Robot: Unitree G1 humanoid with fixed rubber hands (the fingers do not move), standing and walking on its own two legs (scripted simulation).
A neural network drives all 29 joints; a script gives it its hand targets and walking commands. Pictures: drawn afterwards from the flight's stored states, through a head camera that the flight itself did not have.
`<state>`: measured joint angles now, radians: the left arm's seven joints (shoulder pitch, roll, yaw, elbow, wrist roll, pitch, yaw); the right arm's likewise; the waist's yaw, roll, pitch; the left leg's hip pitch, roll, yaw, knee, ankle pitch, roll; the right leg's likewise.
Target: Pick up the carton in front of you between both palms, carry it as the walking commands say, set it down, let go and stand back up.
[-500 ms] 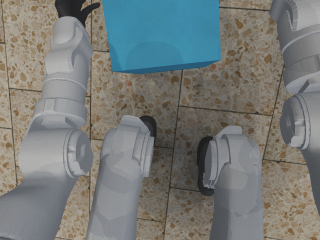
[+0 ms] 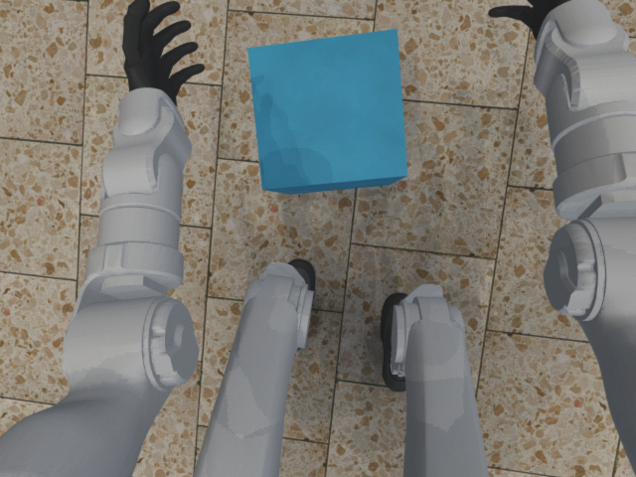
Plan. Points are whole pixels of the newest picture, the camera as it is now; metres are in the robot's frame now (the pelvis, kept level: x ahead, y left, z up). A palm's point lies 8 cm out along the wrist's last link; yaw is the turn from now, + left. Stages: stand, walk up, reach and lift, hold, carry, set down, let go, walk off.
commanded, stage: set down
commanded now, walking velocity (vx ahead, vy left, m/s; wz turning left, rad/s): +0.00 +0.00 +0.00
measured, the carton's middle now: (331, 129) +0.51 +0.07 -0.40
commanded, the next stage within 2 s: let go in 0.32 s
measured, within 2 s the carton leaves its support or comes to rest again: neither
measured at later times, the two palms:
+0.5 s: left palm (60, 56) +0.47 +0.23 +0.03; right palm out of the picture +0.56 -0.16 +0.03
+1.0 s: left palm out of the picture +0.32 +0.25 +0.15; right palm out of the picture +0.39 -0.19 +0.13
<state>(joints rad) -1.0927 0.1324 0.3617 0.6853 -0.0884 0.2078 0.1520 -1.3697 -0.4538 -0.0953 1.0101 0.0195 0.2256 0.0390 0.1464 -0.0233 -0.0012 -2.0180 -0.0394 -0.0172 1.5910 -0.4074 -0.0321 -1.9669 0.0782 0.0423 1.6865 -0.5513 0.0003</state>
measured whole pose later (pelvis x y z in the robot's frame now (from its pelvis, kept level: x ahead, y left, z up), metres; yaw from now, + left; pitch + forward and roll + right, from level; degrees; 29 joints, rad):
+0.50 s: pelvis +0.03 +0.00 +0.13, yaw -2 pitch +45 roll +0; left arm -0.86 0.08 0.38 0.63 0.05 0.17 0.05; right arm -1.14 -0.33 -0.24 0.95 -0.12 0.18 0.05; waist 0.12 -0.03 -0.08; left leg -1.57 -0.02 -0.03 1.05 -0.27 -0.02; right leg -1.53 0.07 0.06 1.12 -0.38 0.00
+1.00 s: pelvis +0.10 +0.02 +0.23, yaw -1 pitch +20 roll +0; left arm -0.01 0.18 0.06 0.46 -0.02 0.03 -0.08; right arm -0.19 -0.18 -0.15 0.61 -0.06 0.02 -0.02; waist 0.09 0.03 -0.04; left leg -0.75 -0.04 -0.03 0.65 -0.25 0.01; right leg -0.68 0.04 0.07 0.67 -0.34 0.01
